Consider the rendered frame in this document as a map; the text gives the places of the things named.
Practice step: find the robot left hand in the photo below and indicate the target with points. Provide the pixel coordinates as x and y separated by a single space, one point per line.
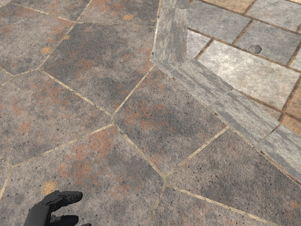
41 214

